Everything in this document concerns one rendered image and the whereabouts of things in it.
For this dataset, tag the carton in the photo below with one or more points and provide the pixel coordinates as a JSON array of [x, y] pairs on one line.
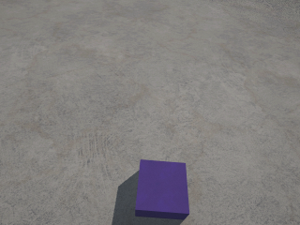
[[162, 190]]

